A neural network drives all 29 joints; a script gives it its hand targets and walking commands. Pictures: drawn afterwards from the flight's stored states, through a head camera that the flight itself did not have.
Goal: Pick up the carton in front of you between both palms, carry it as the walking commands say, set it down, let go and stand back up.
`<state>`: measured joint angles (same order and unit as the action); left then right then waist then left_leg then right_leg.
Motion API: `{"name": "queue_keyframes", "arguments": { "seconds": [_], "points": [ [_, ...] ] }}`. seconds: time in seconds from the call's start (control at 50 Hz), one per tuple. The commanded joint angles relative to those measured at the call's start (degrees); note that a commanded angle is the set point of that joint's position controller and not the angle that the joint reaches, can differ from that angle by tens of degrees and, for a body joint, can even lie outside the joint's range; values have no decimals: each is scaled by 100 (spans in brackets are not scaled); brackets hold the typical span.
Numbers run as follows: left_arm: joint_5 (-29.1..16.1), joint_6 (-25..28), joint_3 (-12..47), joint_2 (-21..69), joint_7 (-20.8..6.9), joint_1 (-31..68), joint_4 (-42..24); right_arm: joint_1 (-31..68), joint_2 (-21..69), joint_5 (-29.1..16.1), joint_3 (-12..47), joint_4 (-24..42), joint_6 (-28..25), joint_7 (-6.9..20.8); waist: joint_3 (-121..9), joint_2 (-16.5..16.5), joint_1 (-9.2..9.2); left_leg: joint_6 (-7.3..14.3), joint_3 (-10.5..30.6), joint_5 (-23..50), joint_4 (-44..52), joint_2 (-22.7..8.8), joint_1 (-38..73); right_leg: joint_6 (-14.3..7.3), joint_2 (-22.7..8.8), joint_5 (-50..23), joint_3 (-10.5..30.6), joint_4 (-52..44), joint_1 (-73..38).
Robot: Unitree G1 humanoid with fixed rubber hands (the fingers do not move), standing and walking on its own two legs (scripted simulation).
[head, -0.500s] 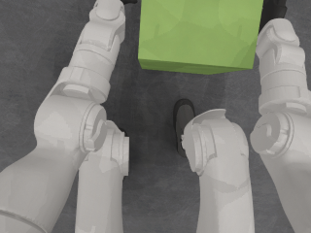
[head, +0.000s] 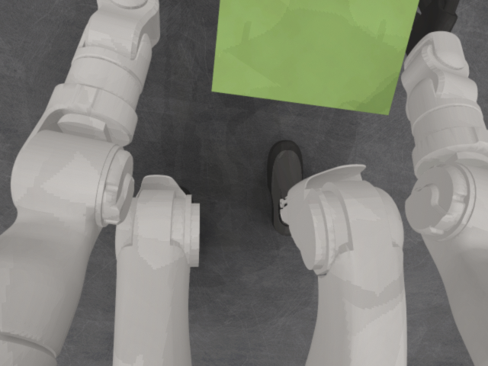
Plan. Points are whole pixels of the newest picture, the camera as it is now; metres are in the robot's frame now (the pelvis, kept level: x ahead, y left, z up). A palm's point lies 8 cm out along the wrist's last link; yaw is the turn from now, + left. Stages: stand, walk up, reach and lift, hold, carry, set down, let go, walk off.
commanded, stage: set down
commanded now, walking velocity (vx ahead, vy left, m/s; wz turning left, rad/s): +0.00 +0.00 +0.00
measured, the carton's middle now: (292, 27) +0.49 -0.13 -0.26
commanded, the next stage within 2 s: let go in 1.16 s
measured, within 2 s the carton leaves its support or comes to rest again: neither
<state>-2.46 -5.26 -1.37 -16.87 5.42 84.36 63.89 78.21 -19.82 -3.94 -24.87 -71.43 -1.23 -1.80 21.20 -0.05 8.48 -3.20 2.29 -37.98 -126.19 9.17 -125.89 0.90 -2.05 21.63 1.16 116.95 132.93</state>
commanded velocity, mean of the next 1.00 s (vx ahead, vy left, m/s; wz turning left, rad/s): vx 0.00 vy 0.00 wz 0.00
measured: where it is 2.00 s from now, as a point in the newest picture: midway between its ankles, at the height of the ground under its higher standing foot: (230, 225)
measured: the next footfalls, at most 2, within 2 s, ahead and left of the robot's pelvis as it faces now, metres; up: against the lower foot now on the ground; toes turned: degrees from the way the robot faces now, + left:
none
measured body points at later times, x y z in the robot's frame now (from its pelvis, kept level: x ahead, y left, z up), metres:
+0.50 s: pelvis +0.01 +0.00 +0.06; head +0.35 -0.05 +0.36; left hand +0.59 +0.05 -0.07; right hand +0.48 -0.32 -0.07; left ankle +0.09 +0.12 -0.35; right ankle +0.16 -0.13 -0.35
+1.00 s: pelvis +0.04 -0.01 +0.18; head +0.34 -0.05 +0.51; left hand +0.59 +0.06 +0.08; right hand +0.48 -0.32 +0.08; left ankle +0.09 +0.12 -0.35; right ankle +0.16 -0.13 -0.35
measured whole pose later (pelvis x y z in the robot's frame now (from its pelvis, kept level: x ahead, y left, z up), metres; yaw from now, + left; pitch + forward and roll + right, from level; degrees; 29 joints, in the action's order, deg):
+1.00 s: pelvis +0.04 -0.01 +0.18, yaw -1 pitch +47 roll +3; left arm 0.7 -12.1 -9.2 -14.0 3.9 64.0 47.2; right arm 54.3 -14.4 -3.8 -21.1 -41.5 9.5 -0.2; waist -4.9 -2.7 8.2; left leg -1.6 1.9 -32.4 -88.1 4.7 -102.6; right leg 0.6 0.6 18.7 2.4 81.9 110.0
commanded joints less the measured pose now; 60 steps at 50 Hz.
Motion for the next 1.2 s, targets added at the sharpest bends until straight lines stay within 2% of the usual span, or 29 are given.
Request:
{"name": "queue_keyframes", "arguments": {
  "seconds": [0.0, 0.04, 0.08, 0.22, 0.26, 0.3, 0.38, 0.5, 0.64, 0.8, 1.08, 1.18],
  "points": [
    [-518, 130, 464, -261, -18, 1684, -769, 1125, -1108, -286, 148, 519, -264, -74, -5835, -963, 697, 26, -197, 1040, 1379, -491, 1147, -20, 20, -1633, -182, -263, -3931],
    [-686, 119, 603, -235, -44, 1686, -935, 1095, -1173, -370, 222, 658, -280, -54, -6087, -960, 786, 8, -217, 1139, 1350, -501, 1257, -26, 3, -1811, -211, -263, -4122],
    [-746, 100, 611, -309, -22, 1622, -1138, 967, -1216, -448, 265, 856, -265, -57, -6484, -943, 799, -4, -274, 1207, 1332, -492, 1445, -3, 5, -1975, -243, -284, -4444],
    [-399, -138, 207, -519, 211, 1095, -2000, 418, -1203, -715, 467, 2011, 44, -154, -8299, -845, 549, -12, -588, 1092, 1558, -336, 2367, 59, 163, -2167, -404, -621, -5683],
    [-274, -264, 25, -512, 265, 969, -2337, 274, -1115, -692, 524, 2446, 231, -181, -8773, -728, 504, 24, -670, 998, 1765, -280, 2577, 66, 232, -2125, -461, -831, -6061],
    [-182, -406, -159, -534, 282, 815, -2373, 129, -995, -622, 555, 2648, 436, -200, -8683, -563, 456, 72, -707, 758, 2005, -246, 2506, 81, 290, -1859, -517, -1058, -6143],
    [-30, -501, -510, -499, 185, 556, -1908, -33, -640, -400, 547, 2676, 631, -189, -7653, -265, 294, 153, -683, 363, 2394, -255, 1873, 137, 318, -1270, -484, -1452, -5741],
    [102, -384, -761, -402, 48, 219, -1371, -192, -317, -169, 559, 2783, 657, -111, -7455, -36, 201, 169, -727, 469, 2847, -233, 1559, 230, 375, -1329, -435, -1884, -5868],
    [145, -418, -728, -347, -1, 35, -1785, -726, -344, 9, 320, 3128, 761, -71, -8163, -311, 365, 112, -730, 752, 3453, -163, 2381, 204, 434, -1654, -541, -2487, -6288],
    [192, -564, -684, -268, -45, -212, -2358, -1068, -342, -96, 324, 3612, 940, 59, -8697, -554, 306, 74, -722, 1220, 4165, -142, 3270, 154, 484, -2163, -574, -3170, -6940],
    [430, -484, -936, -104, -269, -930, -2212, -1601, -92, 203, 209, 3593, 869, 226, -8158, -391, 221, 74, -507, 1807, 5795, -216, 4312, 131, 493, -2621, -450, -4678, -8082],
    [563, -390, -1039, 14, -305, -1263, -1997, -1866, 48, 362, 200, 3373, 762, 298, -7818, -376, 156, 59, -409, 1960, 6341, -262, 4702, 113, 474, -2601, -405, -5210, -8350]
  ]
}}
